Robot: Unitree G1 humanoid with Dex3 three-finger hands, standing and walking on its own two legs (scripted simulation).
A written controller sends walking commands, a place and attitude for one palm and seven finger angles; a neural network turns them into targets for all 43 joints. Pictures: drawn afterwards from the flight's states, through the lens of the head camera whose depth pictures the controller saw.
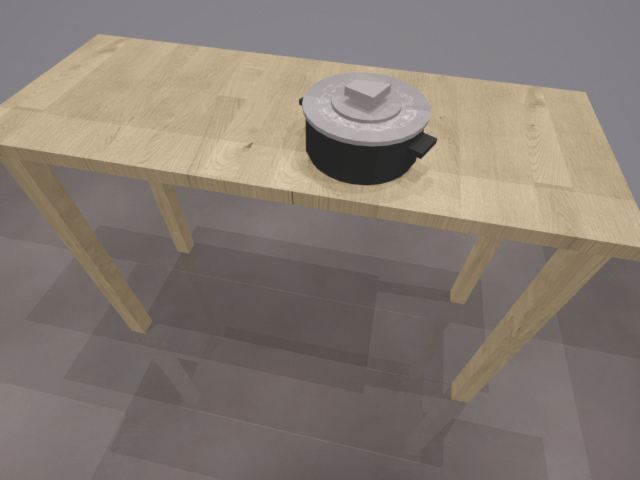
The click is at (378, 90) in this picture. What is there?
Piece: lid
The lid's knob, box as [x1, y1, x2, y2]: [344, 74, 391, 106]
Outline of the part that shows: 345,86 345,95 372,106 389,92 391,84 368,75 362,74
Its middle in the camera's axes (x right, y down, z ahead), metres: +0.07 -0.24 +0.62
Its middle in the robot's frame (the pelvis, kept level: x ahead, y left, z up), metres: +0.66 -0.04 +0.15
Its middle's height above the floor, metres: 0.92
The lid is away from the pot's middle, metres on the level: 0.00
